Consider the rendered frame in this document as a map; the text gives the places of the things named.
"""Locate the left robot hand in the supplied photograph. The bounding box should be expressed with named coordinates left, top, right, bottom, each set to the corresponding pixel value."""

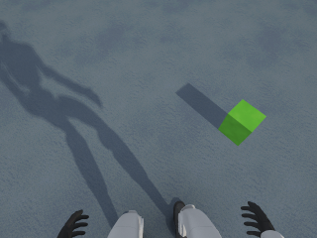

left=56, top=209, right=89, bottom=238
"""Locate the robot thigh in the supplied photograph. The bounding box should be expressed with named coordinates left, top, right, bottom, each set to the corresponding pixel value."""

left=107, top=212, right=144, bottom=238
left=178, top=208, right=222, bottom=238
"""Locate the robot left thigh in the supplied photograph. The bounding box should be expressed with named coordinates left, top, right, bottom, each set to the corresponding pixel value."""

left=107, top=212, right=144, bottom=238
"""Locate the right robot hand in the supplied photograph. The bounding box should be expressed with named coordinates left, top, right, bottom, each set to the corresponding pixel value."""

left=241, top=201, right=275, bottom=238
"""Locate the carton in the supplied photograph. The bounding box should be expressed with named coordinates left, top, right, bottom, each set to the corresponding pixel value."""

left=218, top=99, right=266, bottom=146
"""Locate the robot right thigh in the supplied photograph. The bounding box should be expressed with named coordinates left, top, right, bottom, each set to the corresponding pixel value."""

left=178, top=208, right=222, bottom=238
